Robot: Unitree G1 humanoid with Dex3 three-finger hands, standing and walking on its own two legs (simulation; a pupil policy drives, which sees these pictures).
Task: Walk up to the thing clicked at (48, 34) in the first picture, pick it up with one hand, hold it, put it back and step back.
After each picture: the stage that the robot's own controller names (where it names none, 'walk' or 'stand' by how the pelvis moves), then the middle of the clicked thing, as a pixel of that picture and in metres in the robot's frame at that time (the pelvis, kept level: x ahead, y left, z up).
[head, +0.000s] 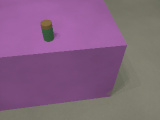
stand; (47, 31) +0.78 +0.24 -0.08
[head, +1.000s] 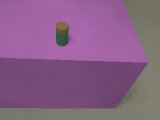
walk; (62, 34) +0.68 +0.13 -0.07
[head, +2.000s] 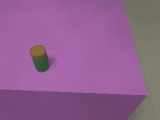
stand; (40, 59) +0.49 +0.23 -0.06
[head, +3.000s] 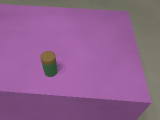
stand; (49, 64) +0.50 +0.19 -0.08
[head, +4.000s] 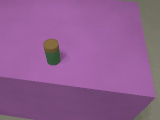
stand; (52, 52) +0.53 +0.17 -0.06
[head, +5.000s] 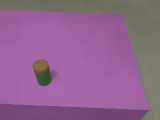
stand; (42, 73) +0.46 +0.20 -0.08
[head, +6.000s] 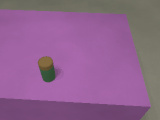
stand; (47, 69) +0.48 +0.19 -0.09
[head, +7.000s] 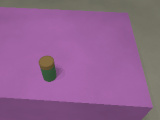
stand; (48, 69) +0.48 +0.18 -0.09
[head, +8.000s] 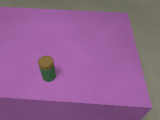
stand; (47, 69) +0.48 +0.18 -0.09
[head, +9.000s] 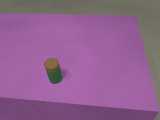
rise first; (53, 71) +0.48 +0.19 -0.08
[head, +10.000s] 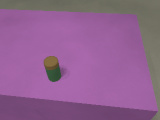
go down; (52, 69) +0.48 +0.19 -0.08
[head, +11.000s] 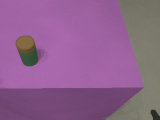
go down; (27, 51) +0.49 +0.18 -0.04
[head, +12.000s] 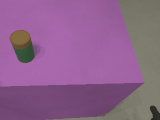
go down; (23, 47) +0.49 +0.19 -0.02
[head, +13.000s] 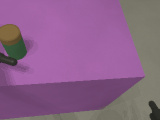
close in; (13, 43) +0.48 +0.20 +0.01
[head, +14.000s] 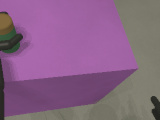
close; (5, 34) +0.50 +0.19 +0.02
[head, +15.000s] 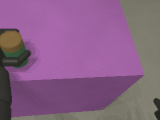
lift; (15, 50) +0.45 +0.20 +0.02
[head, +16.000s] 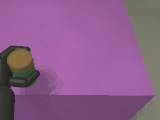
lift; (23, 69) +0.36 +0.20 +0.08
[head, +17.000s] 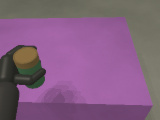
hold; (30, 68) +0.33 +0.18 +0.15
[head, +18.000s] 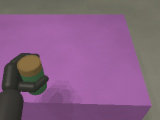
hold; (33, 75) +0.33 +0.17 +0.11
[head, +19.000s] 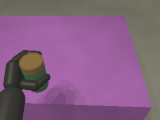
crouch; (35, 73) +0.33 +0.17 +0.12
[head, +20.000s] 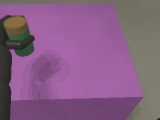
crouch; (20, 37) +0.46 +0.20 +0.13
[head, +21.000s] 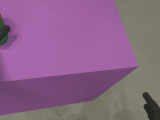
lower; out of the picture +0.52 +0.22 +0.03
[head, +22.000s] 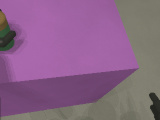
lower; out of the picture +0.51 +0.21 +0.02
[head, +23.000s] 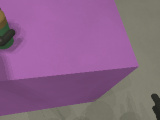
lower; out of the picture +0.51 +0.21 +0.03
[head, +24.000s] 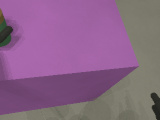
lower; out of the picture +0.52 +0.21 +0.03
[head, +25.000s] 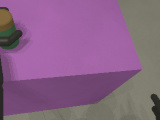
loosen; (4, 30) +0.51 +0.20 +0.03
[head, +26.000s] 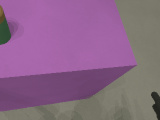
rise; out of the picture +0.51 +0.21 +0.03
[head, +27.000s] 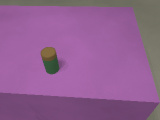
sink last; (50, 61) +0.50 +0.19 -0.03
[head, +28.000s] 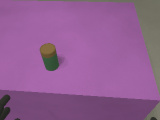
stand; (49, 57) +0.50 +0.19 -0.03
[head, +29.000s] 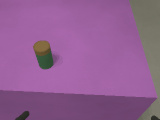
stand; (44, 55) +0.50 +0.19 -0.02
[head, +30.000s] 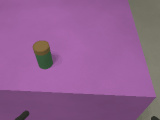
stand; (43, 55) +0.50 +0.20 -0.02
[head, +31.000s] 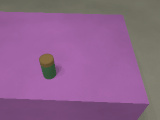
stand; (48, 66) +0.51 +0.19 -0.08
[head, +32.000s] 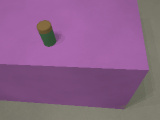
walk; (47, 34) +0.61 +0.22 -0.07
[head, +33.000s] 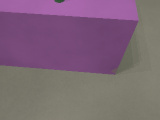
walk; out of the picture +0.93 +0.17 -0.05
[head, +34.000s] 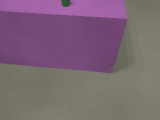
stand; out of the picture +1.15 +0.19 -0.07
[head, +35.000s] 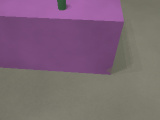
stand; (61, 1) +1.13 +0.20 -0.09
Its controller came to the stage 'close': yes
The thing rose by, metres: 0.21
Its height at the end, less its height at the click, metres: +0.00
